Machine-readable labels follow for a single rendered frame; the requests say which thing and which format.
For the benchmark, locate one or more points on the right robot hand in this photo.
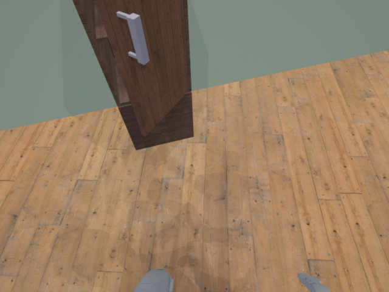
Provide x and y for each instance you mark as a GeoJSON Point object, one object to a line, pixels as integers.
{"type": "Point", "coordinates": [313, 284]}

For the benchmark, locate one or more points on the cupboard door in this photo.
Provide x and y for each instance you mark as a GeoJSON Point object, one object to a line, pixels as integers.
{"type": "Point", "coordinates": [156, 87]}

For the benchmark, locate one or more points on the handle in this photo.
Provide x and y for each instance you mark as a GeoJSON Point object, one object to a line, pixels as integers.
{"type": "Point", "coordinates": [137, 35]}

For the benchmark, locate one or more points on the left robot thigh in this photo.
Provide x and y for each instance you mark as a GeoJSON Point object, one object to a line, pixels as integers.
{"type": "Point", "coordinates": [155, 280]}

